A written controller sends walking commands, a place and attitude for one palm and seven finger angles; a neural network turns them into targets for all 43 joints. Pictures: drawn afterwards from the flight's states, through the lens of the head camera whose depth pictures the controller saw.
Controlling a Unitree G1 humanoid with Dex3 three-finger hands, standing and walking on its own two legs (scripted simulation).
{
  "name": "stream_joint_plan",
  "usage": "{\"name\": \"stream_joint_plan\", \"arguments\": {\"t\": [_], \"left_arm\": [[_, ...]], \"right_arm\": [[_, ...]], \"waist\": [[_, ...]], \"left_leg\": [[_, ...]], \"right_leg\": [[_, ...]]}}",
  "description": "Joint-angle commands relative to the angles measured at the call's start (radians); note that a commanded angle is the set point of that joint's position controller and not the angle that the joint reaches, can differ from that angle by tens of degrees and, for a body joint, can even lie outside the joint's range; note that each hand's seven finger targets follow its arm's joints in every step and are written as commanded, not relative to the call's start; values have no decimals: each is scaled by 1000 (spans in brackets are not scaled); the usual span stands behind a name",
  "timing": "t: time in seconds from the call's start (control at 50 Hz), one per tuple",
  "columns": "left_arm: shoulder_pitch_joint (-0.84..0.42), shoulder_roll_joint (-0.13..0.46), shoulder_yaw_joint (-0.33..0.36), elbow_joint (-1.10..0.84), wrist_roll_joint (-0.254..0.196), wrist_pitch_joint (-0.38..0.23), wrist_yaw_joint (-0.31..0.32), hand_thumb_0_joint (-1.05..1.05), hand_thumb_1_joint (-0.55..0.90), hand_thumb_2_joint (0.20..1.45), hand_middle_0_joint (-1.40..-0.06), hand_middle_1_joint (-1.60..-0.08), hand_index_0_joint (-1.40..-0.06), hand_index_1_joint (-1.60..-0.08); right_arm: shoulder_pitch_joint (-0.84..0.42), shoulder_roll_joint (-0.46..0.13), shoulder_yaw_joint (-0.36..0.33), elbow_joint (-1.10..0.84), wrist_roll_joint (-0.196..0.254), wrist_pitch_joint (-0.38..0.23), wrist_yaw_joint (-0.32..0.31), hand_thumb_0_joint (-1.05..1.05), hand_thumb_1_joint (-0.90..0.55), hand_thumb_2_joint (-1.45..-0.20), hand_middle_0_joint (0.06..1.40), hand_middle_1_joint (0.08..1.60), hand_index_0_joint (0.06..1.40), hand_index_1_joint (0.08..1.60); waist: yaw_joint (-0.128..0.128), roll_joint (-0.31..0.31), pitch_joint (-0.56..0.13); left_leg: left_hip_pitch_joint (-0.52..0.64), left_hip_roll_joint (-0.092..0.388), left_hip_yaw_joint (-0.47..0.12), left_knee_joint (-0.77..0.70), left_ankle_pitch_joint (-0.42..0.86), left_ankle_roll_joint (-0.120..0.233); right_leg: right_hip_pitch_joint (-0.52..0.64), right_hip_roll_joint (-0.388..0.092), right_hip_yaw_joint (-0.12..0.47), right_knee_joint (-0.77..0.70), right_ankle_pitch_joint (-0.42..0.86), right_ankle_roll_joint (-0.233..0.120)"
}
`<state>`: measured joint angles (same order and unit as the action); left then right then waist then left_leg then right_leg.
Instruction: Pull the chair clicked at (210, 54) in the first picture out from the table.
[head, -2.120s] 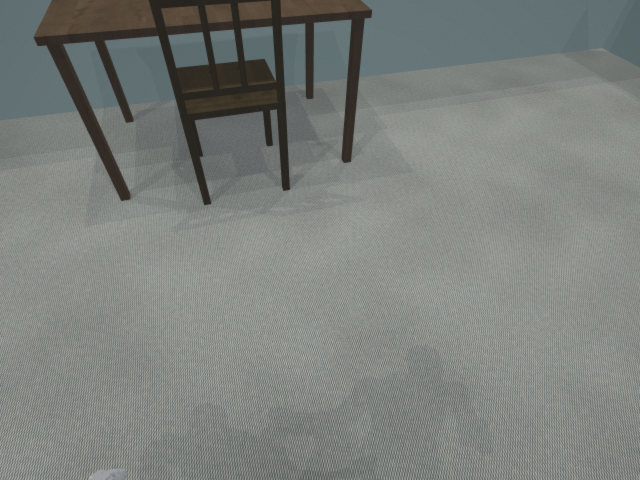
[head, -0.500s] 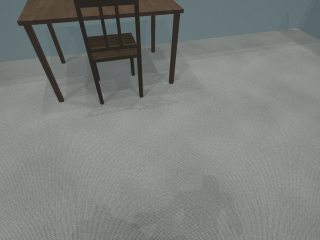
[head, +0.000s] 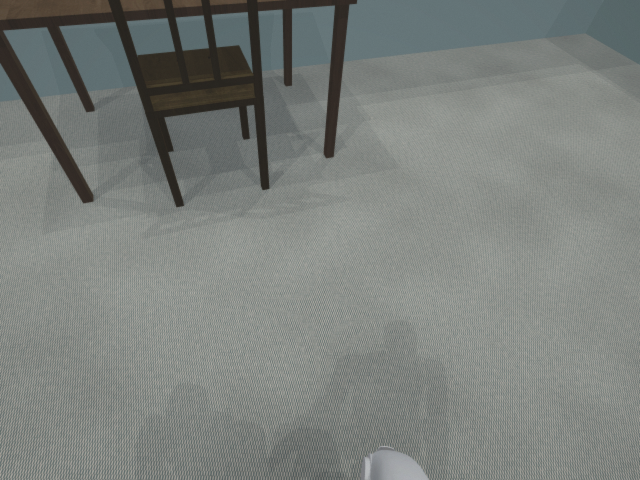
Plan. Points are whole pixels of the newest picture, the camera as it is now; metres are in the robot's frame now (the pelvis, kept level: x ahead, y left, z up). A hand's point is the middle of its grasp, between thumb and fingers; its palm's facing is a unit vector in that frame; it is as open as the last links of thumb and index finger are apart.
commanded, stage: walk to a spot facing it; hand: left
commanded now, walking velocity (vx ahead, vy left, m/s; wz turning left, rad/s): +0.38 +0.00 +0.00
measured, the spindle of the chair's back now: (176, 39) +1.30 +0.47 -0.08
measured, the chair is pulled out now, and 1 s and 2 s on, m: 0.00 0.00 0.00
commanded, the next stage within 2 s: turn to face it in 1.24 s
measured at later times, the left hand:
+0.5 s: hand (222, 431) +0.22 +0.15 -0.18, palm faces +0.10 -0.98 -0.17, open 7.2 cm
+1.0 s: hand (232, 274) +0.50 +0.18 -0.17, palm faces +0.03 -0.98 -0.18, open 7.3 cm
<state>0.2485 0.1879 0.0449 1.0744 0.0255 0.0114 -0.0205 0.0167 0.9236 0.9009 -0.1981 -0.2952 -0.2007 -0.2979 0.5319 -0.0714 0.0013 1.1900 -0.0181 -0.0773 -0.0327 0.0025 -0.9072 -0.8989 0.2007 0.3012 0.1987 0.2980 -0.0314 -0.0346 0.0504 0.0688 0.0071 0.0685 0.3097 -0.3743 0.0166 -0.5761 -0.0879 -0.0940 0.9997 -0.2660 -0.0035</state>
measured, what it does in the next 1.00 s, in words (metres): walks ahead: right foot, then left foot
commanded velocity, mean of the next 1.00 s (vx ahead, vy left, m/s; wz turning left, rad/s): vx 0.38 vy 0.00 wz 0.01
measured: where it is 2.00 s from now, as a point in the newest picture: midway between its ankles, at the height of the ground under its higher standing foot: (318, 318)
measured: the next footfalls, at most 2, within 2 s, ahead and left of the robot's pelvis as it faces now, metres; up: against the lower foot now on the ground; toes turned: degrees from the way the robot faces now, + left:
right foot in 0.14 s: +0.24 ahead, -0.13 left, +0.00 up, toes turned -8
left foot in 0.60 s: +0.37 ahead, +0.10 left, +0.00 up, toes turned +13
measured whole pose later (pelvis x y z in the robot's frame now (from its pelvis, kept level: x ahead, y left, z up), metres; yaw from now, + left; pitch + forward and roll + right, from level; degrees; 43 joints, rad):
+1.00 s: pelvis +0.44 -0.01 +0.00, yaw +1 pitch -1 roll +1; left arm 0.18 0.19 0.07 1.04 0.03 0.00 -0.03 0.01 0.92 0.90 -0.19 -0.29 -0.20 -0.30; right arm 0.41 -0.14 -0.05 1.13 -0.02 -0.06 -0.01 0.00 -0.92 -0.90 0.20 0.30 0.20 0.30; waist -0.03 -0.02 0.06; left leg 0.03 0.04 0.21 0.32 -0.33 -0.01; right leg -0.54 -0.13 -0.11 0.72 -0.17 0.02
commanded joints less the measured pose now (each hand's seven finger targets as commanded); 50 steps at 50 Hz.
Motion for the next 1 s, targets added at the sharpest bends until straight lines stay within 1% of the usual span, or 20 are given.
{"name": "stream_joint_plan", "arguments": {"t": [0.0, 0.06, 0.1, 0.12, 0.14, 0.16, 0.2, 0.28, 0.34, 0.46, 0.5, 0.54, 0.56, 0.58, 0.6, 0.66, 0.72, 0.84, 0.92, 0.98], "left_arm": [[-181, -1, -2, -143, -13, -43, -16, 0, 900, 900, -200, -300, -200, -300], [-63, 33, 10, -116, -9, -49, -6, 0, 900, 900, -200, -300, -200, -300], [200, 101, 37, -41, 3, -67, 4, 0, 900, 900, -200, -300, -200, -300], [323, 205, 63, -8, 14, -79, 21, 0, 900, 900, -200, -300, -200, -300], [357, 280, 75, 8, -3, -77, 29, 0, 900, 900, -200, -300, -200, -300], [270, 254, 72, -20, -18, -70, 30, 0, 900, 900, -200, -300, -200, -300], [80, 146, 38, -62, -7, -72, 38, 0, 900, 900, -200, -300, -200, -300], [12, 78, 17, -66, 3, -85, 41, 0, 900, 900, -200, -300, -200, -300], [24, 85, 22, -66, 3, -88, 36, 0, 900, 900, -200, -300, -200, -300], [136, 123, 24, -28, 4, -90, 28, 0, 900, 900, -200, -300, -200, -300], [149, 128, 24, -23, 2, -87, 28, 0, 900, 900, -200, -300, -200, -300], [150, 123, 26, -18, -4, -82, 28, 0, 900, 900, -200, -300, -200, -300], [153, 98, 20, -22, -6, -80, 23, 0, 900, 900, -200, -300, -200, -300], [153, 43, 11, -52, -14, -81, 15, 0, 900, 900, -200, -300, -200, -300], [73, 61, 8, -96, -5, -86, 18, 0, 900, 900, -200, -300, -200, -300], [33, 61, 21, -70, 0, -73, 4, 0, 900, 900, -200, -300, -200, -300], [107, 9, 23, -37, 10, -41, 2, 0, 900, 900, -200, -300, -200, -300], [-18, 8, 20, -79, 4, -24, -8, 0, 900, 900, -200, -300, -200, -300], [-134, 12, 20, -114, 0, -33, -11, 0, 900, 900, -200, -300, -200, -300], [-131, 28, 23, -116, 0, -45, -11, 0, 900, 900, -200, -300, -200, -300]], "right_arm": [[54, -188, -38, -10, -2, -21, -16, 0, -900, -900, 200, 300, 200, 300], [31, -216, -50, 0, 0, -14, -12, 0, -900, -900, 200, 300, 200, 300], [-3, -223, -57, -13, 7, -11, -6, 0, -900, -900, 200, 300, 200, 300], [38, -167, -50, -31, 19, -12, 10, 0, -900, -900, 200, 300, 200, 300], [52, -118, -45, -62, 23, -10, 10, 0, -900, -900, 200, 300, 200, 300], [-35, -133, -53, -84, 27, 1, 15, 0, -900, -900, 200, 300, 200, 300], [-113, -114, -57, -106, 2, 17, 25, 0, -900, -900, 200, 300, 200, 300], [-35, -79, -58, -89, -12, 66, 34, 0, -900, -900, 200, 300, 200, 300], [-124, -89, -60, -144, -12, 72, 46, 0, -900, -900, 200, 300, 200, 300], [-340, -113, -59, -235, -7, 39, 67, 0, -900, -900, 200, 300, 200, 300], [-352, -122, -59, -243, -6, 32, 67, 0, -900, -900, 200, 300, 200, 300], [-269, -151, -63, -213, -11, 21, 59, 0, -900, -900, 200, 300, 200, 300], [-151, -206, -76, -180, -14, 15, 50, 0, -900, -900, 200, 300, 200, 300], [-12, -320, -104, -150, -28, 9, 37, 0, -900, -900, 200, 300, 200, 300], [53, -347, -107, -127, -17, 16, 28, 0, -900, -900, 200, 300, 200, 300], [-143, -230, -75, -165, -5, 4, 16, 0, -900, -900, 200, 300, 200, 300], [-182, -174, -72, -163, -4, -14, 10, 0, -900, -900, 200, 300, 200, 300], [-132, -205, -72, -126, 3, -17, 10, 0, -900, -900, 200, 300, 200, 300], [-75, -209, -74, -94, -7, -9, 12, 0, -900, -900, 200, 300, 200, 300], [-72, -220, -75, -80, -13, -1, 13, 0, -900, -900, 200, 300, 200, 300]], "waist": [[-6, 169, 127], [58, 165, 46], [178, 105, -89], [206, -83, -203], [164, -206, -275], [163, -110, -203], [74, -13, 6], [-26, -45, 23], [-20, -62, 53], [54, -23, 59], [47, -22, 66], [1, 17, 26], [-48, 119, -36], [-94, 342, -104], [-115, 352, -104], [-24, 116, 15], [32, 131, 8], [27, 136, 65], [-9, 158, 87], [5, 167, 82]], "left_leg": [[-95, 221, -73, -141, 585, 134], [-71, 236, -42, 35, 890, 121], [-198, 185, -4, 390, 821, 64], [-434, 91, 27, 721, 425, 35], [-619, -13, -15, 1064, -167, 21], [-627, 48, -98, 1148, -123, 48], [-658, 130, -107, 1102, 15, 41], [-536, 153, -57, 903, 85, -5], [-549, 159, -20, 730, 148, -28], [-538, 129, 31, 409, 144, -16], [-484, 106, 55, 340, 134, -7], [-277, 65, 98, 222, 145, 4], [-74, 109, 15, 161, 109, 36], [100, 355, -339, 39, 68, 138], [113, 454, -514, -72, 74, 199], [-118, 390, -332, -116, 62, 161], [-196, 295, -113, -132, 211, 124], [-152, 278, -13, -162, 297, 140], [-114, 288, 17, -121, 370, 128], [-119, 300, 24, -46, 431, 111]], "right_leg": [[26, 22, -52, -279, 80, -21], [226, 76, -67, -332, 61, -66], [589, 75, -40, -434, 123, -89], [811, -165, 246, -500, 46, -160], [841, -407, 664, -662, 44, -262], [691, -396, 666, -754, -197, -261], [368, -324, 454, -792, -274, -198], [139, -214, 168, -840, -160, -136], [144, -192, 115, -877, -156, -143], [348, -212, 119, -819, -62, -155], [377, -208, 105, -782, -5, -147], [339, -160, 40, -628, 116, -115], [245, -100, -20, -410, 180, -79], [32, 22, -111, -76, -45, -18], [-96, 62, -26, 144, -307, -14], [-123, -56, 80, 247, -101, -9], [-43, -68, 63, 169, 15, 19], [-73, -79, 19, -95, 104, 45], [-13, -46, -20, -290, 103, 22], [106, -5, -46, -361, 72, -7]]}}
